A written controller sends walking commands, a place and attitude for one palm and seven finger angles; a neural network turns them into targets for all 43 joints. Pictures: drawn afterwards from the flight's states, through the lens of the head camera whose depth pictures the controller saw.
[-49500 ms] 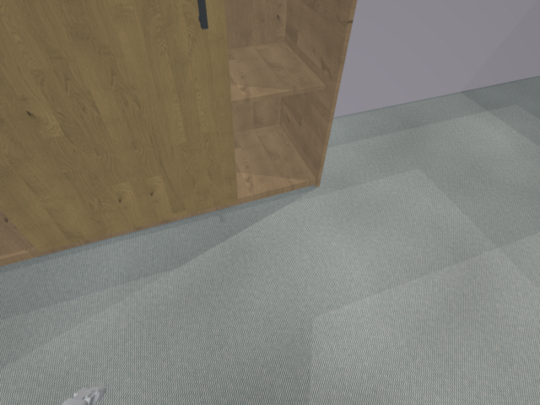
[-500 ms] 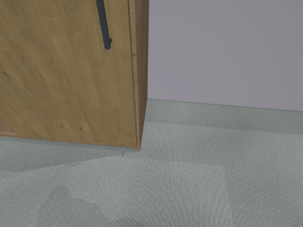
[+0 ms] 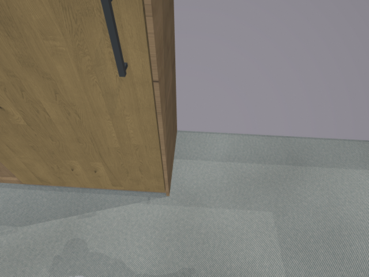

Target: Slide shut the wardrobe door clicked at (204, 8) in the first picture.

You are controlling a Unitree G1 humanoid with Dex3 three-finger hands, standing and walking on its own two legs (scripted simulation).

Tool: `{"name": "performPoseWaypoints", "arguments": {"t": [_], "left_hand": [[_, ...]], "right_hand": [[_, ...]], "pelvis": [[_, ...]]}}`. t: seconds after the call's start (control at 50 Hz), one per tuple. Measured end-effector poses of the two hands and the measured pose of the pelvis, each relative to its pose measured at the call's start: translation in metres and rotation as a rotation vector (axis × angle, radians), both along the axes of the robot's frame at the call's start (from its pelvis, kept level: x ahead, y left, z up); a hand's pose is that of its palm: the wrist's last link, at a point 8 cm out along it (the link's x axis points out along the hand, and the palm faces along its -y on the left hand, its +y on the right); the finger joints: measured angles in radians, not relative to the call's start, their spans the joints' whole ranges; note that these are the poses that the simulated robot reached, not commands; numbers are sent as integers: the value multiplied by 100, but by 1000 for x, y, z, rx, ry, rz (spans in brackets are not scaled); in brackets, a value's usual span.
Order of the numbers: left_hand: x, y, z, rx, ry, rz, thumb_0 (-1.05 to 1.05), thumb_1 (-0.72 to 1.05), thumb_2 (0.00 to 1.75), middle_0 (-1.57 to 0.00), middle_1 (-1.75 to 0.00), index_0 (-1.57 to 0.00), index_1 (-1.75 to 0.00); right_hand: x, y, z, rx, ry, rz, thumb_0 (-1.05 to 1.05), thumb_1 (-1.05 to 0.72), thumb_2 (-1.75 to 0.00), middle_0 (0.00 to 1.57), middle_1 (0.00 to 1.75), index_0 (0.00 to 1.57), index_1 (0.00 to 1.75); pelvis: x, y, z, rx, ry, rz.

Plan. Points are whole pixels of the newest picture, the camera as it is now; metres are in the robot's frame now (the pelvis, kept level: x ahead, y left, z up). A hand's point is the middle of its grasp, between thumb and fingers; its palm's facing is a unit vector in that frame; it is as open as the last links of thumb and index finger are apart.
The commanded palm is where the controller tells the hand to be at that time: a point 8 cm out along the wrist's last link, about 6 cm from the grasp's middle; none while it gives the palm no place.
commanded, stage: let the arm hang, fingers relaxed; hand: left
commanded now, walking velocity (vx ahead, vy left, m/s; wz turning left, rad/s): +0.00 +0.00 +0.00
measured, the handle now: (116, 38) +0.66 +0.22 +0.20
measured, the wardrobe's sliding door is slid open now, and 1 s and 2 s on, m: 0.00 0.00 0.00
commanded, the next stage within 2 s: look to check the result in 0.02 s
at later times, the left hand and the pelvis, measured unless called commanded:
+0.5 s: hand out of the picture +0.10 +0.22 -0.15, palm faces -0.01 -0.94 -0.35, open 7.4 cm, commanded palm none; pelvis +0.03 -0.03 +0.00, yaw +0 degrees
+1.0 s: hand out of the picture +0.09 +0.19 -0.16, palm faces -0.02 -0.95 -0.32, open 7.3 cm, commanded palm none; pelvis +0.02 -0.04 +0.00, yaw -1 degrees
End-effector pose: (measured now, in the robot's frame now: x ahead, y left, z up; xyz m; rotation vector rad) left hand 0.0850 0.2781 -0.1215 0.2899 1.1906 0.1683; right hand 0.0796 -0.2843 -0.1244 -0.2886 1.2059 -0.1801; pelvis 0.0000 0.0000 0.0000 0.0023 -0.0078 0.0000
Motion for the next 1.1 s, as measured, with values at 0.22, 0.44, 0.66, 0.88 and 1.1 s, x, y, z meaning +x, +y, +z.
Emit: {"name": "performPoseWaypoints", "arguments": {"t": [0.22, 0.44, 0.66, 0.88, 1.1], "left_hand": [[6, -10, -2, 6, 35, 9, 1, 91, 90, -21, -30, -21, -30], [6, -14, 5, 43, 53, 27, 1, 91, 90, -21, -30, -21, -30], [9, -28, 6, 45, 42, 23, 1, 91, 90, -21, -30, -21, -30], [7, -41, 0, 24, 40, 23, 1, 91, 90, -21, -30, -21, -30], [0, -40, -1, 16, 55, 19, 1, 91, 90, -21, -30, -21, -30]], "right_hand": [[6, -16, -1, -11, 35, -10, 0, -90, -89, 20, 30, 20, 30], [8, -22, -9, 13, 52, -17, 0, -90, -89, 20, 30, 20, 30], [8, -32, -11, 22, 51, -24, 0, -90, -89, 20, 30, 20, 30], [-1, -43, -8, 1, 58, -41, 0, -90, -89, 20, 30, 20, 30], [-16, -42, -7, -2, 77, -52, 0, -90, -89, 20, 30, 20, 30]], "pelvis": [[16, -13, 1, 4, 3, -1], [25, -25, 1, 8, -4, -6], [26, -36, 0, 10, -10, -10], [23, -43, 0, 7, -18, -16], [17, -42, 0, 3, -23, -20]]}}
